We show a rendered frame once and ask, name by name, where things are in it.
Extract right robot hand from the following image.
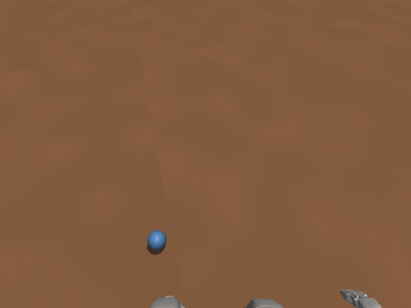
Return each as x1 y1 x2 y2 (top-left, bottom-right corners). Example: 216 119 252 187
340 289 382 308

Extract ball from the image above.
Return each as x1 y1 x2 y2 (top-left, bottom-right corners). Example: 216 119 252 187
148 230 166 250

